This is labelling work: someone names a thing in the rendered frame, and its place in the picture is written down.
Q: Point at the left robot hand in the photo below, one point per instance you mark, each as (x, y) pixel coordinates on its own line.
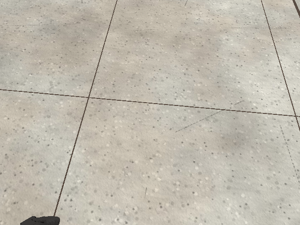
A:
(49, 220)

